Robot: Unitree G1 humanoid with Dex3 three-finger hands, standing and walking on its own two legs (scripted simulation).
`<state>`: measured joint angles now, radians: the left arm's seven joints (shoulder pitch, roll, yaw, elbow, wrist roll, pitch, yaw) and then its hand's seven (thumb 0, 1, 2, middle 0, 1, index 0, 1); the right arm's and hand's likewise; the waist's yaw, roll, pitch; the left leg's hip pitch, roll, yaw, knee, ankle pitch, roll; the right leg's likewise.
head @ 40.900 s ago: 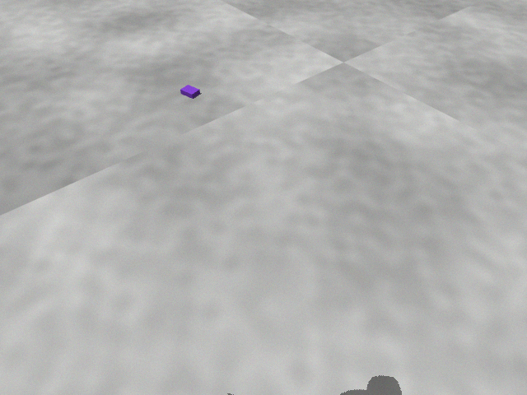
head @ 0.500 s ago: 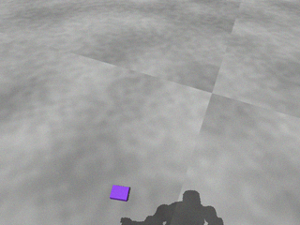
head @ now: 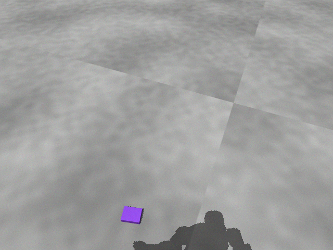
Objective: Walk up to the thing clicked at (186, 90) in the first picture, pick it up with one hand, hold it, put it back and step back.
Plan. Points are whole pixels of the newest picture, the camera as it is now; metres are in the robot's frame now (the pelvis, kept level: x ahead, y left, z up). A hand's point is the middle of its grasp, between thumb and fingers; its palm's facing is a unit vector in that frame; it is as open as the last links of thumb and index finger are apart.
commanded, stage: stand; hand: left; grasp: from above
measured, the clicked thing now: (132, 214) +0.43 +0.23 -0.76
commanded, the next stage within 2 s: step back in 1.36 s
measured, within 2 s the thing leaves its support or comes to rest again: neither
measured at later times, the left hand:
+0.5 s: hand out of the picture +0.08 +0.23 -0.16, palm faces +0.02 -0.94 -0.33, open 7.4 cm
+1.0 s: hand out of the picture +0.08 +0.24 -0.16, palm faces +0.00 -0.94 -0.33, open 7.4 cm
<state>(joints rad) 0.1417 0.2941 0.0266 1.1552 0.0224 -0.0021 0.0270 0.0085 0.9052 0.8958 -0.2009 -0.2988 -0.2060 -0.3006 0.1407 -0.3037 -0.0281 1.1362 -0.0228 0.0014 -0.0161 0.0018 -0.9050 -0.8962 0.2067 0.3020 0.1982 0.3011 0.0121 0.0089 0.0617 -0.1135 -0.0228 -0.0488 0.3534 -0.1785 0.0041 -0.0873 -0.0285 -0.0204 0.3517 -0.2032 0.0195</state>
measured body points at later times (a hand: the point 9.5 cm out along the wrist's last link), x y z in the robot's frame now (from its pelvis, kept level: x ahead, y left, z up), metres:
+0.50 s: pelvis +0.01 -0.01 +0.00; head +0.02 -0.01 +0.45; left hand +0.08 +0.28 -0.13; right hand +0.08 -0.30 -0.14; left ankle +0.01 +0.12 -0.75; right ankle +0.00 -0.13 -0.75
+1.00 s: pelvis +0.01 -0.01 +0.00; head +0.02 -0.01 +0.45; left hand +0.08 +0.28 -0.13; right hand +0.08 -0.30 -0.14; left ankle +0.01 +0.12 -0.75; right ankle +0.00 -0.13 -0.75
